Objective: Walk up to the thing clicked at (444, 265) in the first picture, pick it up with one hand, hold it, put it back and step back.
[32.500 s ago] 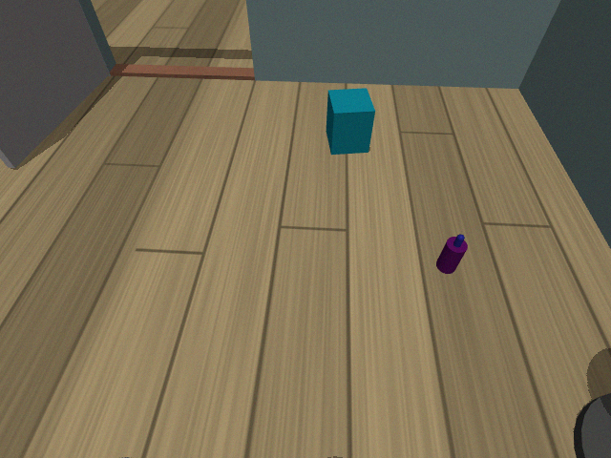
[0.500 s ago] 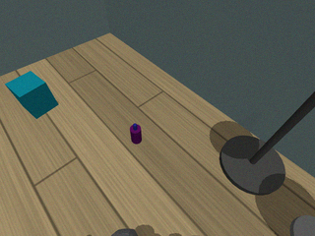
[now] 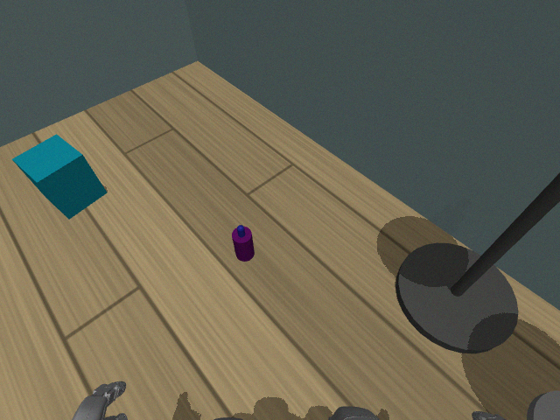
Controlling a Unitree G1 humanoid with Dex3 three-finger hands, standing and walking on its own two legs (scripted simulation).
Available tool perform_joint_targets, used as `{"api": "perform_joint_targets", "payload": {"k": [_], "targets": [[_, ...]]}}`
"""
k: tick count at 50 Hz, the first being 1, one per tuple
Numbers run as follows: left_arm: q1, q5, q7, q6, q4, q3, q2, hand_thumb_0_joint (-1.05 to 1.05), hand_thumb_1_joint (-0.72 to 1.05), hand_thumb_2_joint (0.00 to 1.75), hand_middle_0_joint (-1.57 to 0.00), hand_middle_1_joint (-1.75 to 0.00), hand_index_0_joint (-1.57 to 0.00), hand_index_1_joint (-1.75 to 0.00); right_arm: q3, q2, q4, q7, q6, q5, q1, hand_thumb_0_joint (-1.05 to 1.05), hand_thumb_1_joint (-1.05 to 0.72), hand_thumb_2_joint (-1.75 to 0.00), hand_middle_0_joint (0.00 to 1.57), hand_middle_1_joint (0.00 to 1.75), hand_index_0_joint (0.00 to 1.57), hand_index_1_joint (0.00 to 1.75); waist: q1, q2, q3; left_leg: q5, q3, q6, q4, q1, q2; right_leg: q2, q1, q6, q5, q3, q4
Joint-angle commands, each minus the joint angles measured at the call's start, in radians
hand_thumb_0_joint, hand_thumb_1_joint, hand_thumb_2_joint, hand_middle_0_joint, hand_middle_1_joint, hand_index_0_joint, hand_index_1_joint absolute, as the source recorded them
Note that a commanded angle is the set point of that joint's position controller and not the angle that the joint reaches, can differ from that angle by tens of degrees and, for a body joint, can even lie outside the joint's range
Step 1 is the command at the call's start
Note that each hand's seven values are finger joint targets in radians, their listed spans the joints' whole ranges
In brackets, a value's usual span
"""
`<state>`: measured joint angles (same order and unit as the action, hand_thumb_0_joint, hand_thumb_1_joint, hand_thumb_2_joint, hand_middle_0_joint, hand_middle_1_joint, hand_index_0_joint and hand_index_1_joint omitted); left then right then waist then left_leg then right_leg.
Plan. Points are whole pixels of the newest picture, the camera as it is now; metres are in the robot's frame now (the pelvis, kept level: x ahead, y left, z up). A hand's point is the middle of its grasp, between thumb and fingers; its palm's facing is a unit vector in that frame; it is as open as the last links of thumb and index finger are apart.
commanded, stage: walk up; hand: left
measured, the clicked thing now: (242, 240) +0.78 +0.16 -0.66
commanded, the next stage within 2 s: stand in 0.34 s
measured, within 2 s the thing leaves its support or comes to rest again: neither
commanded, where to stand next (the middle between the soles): +0.47 -0.04 m, yaw +2 degrees
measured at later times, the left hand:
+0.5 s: hand out of the picture +0.07 +0.25 -0.14, palm faces -0.01 -0.94 -0.34, open 7.4 cm
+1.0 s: hand out of the picture +0.08 +0.24 -0.13, palm faces -0.05 -0.94 -0.35, open 7.4 cm
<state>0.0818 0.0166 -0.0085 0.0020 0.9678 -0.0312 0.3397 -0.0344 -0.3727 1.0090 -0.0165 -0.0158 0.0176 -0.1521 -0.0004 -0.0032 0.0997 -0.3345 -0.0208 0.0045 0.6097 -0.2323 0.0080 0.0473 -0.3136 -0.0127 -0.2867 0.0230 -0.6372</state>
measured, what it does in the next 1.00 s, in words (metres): stands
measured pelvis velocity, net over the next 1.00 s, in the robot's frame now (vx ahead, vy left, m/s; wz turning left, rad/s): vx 0.00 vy -0.02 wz -0.01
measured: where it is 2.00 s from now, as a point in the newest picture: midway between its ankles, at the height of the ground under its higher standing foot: (281, 417)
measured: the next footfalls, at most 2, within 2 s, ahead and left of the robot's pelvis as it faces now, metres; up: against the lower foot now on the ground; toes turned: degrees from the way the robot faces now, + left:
left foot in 1.62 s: +0.17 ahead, +0.16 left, +0.00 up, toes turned +2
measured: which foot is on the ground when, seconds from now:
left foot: down 0.00-1.00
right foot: down 0.00-1.00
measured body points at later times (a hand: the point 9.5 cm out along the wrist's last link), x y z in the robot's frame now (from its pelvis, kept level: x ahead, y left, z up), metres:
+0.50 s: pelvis -0.01 -0.01 +0.02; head +0.00 -0.01 +0.47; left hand +0.07 +0.29 -0.11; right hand +0.10 -0.30 -0.11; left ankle -0.01 +0.13 -0.73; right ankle +0.03 -0.13 -0.73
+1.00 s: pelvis +0.00 -0.02 +0.02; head +0.01 -0.02 +0.47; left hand +0.08 +0.29 -0.11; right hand +0.05 -0.32 -0.12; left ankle -0.01 +0.13 -0.73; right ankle +0.03 -0.13 -0.73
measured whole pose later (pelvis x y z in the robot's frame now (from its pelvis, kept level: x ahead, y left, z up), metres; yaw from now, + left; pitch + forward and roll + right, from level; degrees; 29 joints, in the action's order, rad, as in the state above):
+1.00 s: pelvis +0.00 -0.02 +0.02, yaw -1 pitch -2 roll +0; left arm 0.10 0.01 -0.01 -0.02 1.12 0.01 0.36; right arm -0.01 -0.35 1.14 0.02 -0.01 0.02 -0.14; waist 0.00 0.00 0.05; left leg -0.19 -0.02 0.03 0.33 -0.11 -0.03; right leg 0.01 -0.19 0.01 -0.13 0.03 -0.35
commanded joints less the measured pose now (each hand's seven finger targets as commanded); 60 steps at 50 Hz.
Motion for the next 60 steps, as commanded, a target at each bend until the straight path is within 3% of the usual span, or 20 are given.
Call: {"api": "perform_joint_targets", "payload": {"k": [1,4,6,9,12,15,16,17,21,26,29,37,41,45,54,57,60], "targets": [[-0.036,-0.018,0.017,-0.023,-0.053,-0.066,0.234,0.0,0.9,0.9,-0.2,-0.3,-0.2,-0.3,-0.049,-0.244,-0.036,-0.008,-0.029,-0.001,0.033,0.0,-0.9,-0.9,0.2,0.3,0.2,0.3,0.03,0.015,-0.187,0.415,-0.153,-0.079,-0.124,0.009,-0.164,0.04,0.143,0.045,0.24,-0.071,0.093],[-0.054,-0.014,0.016,-0.024,-0.036,-0.062,0.236,0.0,0.9,0.9,-0.2,-0.3,-0.2,-0.3,-0.034,-0.207,-0.018,-0.007,-0.026,0.001,0.069,0.0,-0.9,-0.9,0.2,0.3,0.2,0.3,0.025,-0.02,-0.184,0.327,-0.1,-0.057,-0.152,-0.01,-0.131,0.067,0.183,0.065,0.264,-0.099,0.125],[-0.063,-0.013,0.013,-0.023,-0.031,-0.06,0.237,0.0,0.9,0.9,-0.2,-0.3,-0.2,-0.3,-0.034,-0.21,-0.006,-0.008,-0.025,0.004,0.062,0.0,-0.9,-0.9,0.2,0.3,0.2,0.3,0.016,-0.039,-0.179,0.284,-0.104,-0.053,-0.175,-0.019,-0.129,0.067,0.186,0.07,0.241,-0.094,0.135],[-0.067,-0.011,0.01,-0.022,-0.012,-0.054,0.228,0.0,0.9,0.9,-0.2,-0.3,-0.2,-0.3,-0.031,-0.204,0.005,-0.003,-0.026,0.005,0.093,0.0,-0.9,-0.9,0.2,0.3,0.2,0.3,0.024,-0.058,-0.166,0.248,-0.119,-0.052,-0.215,-0.021,-0.135,0.058,0.191,0.06,0.198,-0.084,0.162],[-0.072,-0.008,0.006,-0.02,0.005,-0.052,0.222,0.0,0.9,0.9,-0.2,-0.3,-0.2,-0.3,-0.027,-0.197,0.012,0.0,-0.024,0.007,0.114,0.0,-0.9,-0.9,0.2,0.3,0.2,0.3,0.026,-0.061,-0.123,0.13,-0.133,-0.048,-0.27,-0.06,-0.137,0.05,0.194,0.048,0.123,-0.085,0.204],[-0.062,-0.005,0.002,-0.022,0.025,-0.055,0.227,0.0,0.9,0.9,-0.2,-0.3,-0.2,-0.3,-0.025,-0.186,0.021,0.003,-0.022,0.008,0.125,0.0,-0.9,-0.9,0.2,0.3,0.2,0.3,0.029,-0.026,-0.113,0.084,-0.125,-0.042,-0.287,-0.041,-0.131,0.058,0.185,0.048,0.102,-0.1,0.243],[-0.054,-0.003,0.001,-0.025,0.029,-0.056,0.228,0.0,0.9,0.9,-0.2,-0.3,-0.2,-0.3,-0.024,-0.185,0.021,0.005,-0.023,0.005,0.124,0.0,-0.9,-0.9,0.2,0.3,0.2,0.3,0.027,-0.02,-0.12,0.105,-0.116,-0.039,-0.275,-0.016,-0.127,0.062,0.184,0.048,0.116,-0.104,0.255],[-0.053,-0.011,-0.002,-0.029,0.056,-0.025,0.208,0.0,0.9,0.9,-0.2,-0.3,-0.2,-0.3,-0.019,-0.181,0.028,0.011,-0.024,-0.01,0.098,0.0,-0.9,-0.9,0.2,0.3,0.2,0.3,0.002,-0.032,-0.148,0.076,-0.115,-0.03,-0.313,0.025,-0.127,0.082,0.181,0.054,0.086,-0.124,0.3],[-0.072,-0.009,0.004,-0.046,0.067,-0.018,0.226,0.0,0.9,0.9,-0.2,-0.3,-0.2,-0.3,-0.02,-0.177,0.042,0.018,-0.021,-0.008,0.094,0.0,-0.9,-0.9,0.2,0.3,0.2,0.3,-0.009,0.01,-0.142,0.186,-0.09,-0.026,-0.294,0.092,-0.12,0.094,0.173,0.05,0.161,-0.127,0.33],[-0.053,-0.011,0.008,-0.053,0.091,-0.007,0.225,0.0,0.9,0.9,-0.2,-0.3,-0.2,-0.3,-0.02,-0.182,0.05,0.022,-0.019,-0.007,0.099,0.0,-0.9,-0.9,0.2,0.3,0.2,0.3,-0.004,0.016,-0.134,0.213,-0.086,-0.027,-0.321,0.106,-0.129,0.089,0.186,0.039,0.199,-0.115,0.348],[-0.034,-0.007,0.011,-0.052,0.102,-0.004,0.233,0.0,0.9,0.9,-0.2,-0.3,-0.2,-0.3,-0.02,-0.175,0.056,0.024,-0.015,-0.009,0.096,0.0,-0.9,-0.9,0.2,0.3,0.2,0.3,0.001,0.04,-0.115,0.172,-0.081,-0.024,-0.33,0.104,-0.124,0.091,0.172,0.035,0.117,-0.124,0.377],[-0.023,-0.009,0.011,-0.052,0.109,0.0,0.231,0.0,0.9,0.9,-0.2,-0.3,-0.2,-0.3,-0.016,-0.18,0.063,0.022,-0.017,-0.006,0.09,0.0,-0.9,-0.9,0.2,0.3,0.2,0.3,0.004,-0.004,-0.137,0.189,-0.078,-0.02,-0.349,0.097,-0.133,0.09,0.2,0.038,0.161,-0.116,0.351],[-0.018,-0.008,0.011,-0.05,0.109,0.002,0.235,0.0,0.9,0.9,-0.2,-0.3,-0.2,-0.3,-0.011,-0.175,0.07,0.023,-0.015,-0.007,0.076,0.0,-0.9,-0.9,0.2,0.3,0.2,0.3,0.009,0.02,-0.103,0.158,-0.075,-0.018,-0.352,0.071,-0.125,0.086,0.189,0.033,0.101,-0.119,0.372],[-0.025,-0.007,0.011,-0.043,0.104,0.001,0.241,0.0,0.9,0.9,-0.2,-0.3,-0.2,-0.3,-0.011,-0.178,0.075,0.024,-0.008,-0.006,0.058,0.0,-0.9,-0.9,0.2,0.3,0.2,0.3,0.007,0.028,-0.072,0.087,-0.07,-0.018,-0.349,0.046,-0.113,0.086,0.149,0.032,-0.029,-0.136,0.403],[-0.023,-0.011,0.009,-0.042,0.104,0.0,0.242,0.0,0.9,0.9,-0.2,-0.3,-0.2,-0.3,-0.007,-0.186,0.073,0.018,-0.017,-0.006,0.056,0.0,-0.9,-0.9,0.2,0.3,0.2,0.3,0.008,-0.001,-0.135,0.199,-0.075,-0.016,-0.352,0.083,-0.136,0.081,0.208,0.042,0.167,-0.117,0.338],[-0.019,-0.012,0.008,-0.043,0.106,0.002,0.235,0.0,0.9,0.9,-0.2,-0.3,-0.2,-0.3,-0.006,-0.197,0.076,0.015,-0.02,-0.009,0.055,0.0,-0.9,-0.9,0.2,0.3,0.2,0.3,0.008,-0.013,-0.167,0.282,-0.072,-0.013,-0.342,0.11,-0.141,0.085,0.233,0.041,0.291,-0.11,0.32],[-0.029,-0.014,0.01,-0.042,0.107,0.004,0.233,0.0,0.9,0.9,-0.2,-0.3,-0.2,-0.3,-0.003,-0.193,0.08,0.013,-0.019,-0.009,0.052,0.0,-0.9,-0.9,0.2,0.3,0.2,0.3,0.004,0.004,-0.157,0.296,-0.066,-0.013,-0.339,0.116,-0.142,0.084,0.234,0.037,0.309,-0.104,0.319]]}}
